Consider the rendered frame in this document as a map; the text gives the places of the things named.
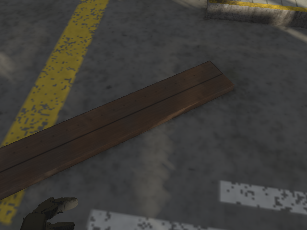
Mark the robot left hand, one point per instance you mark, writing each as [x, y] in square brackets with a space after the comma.
[37, 219]

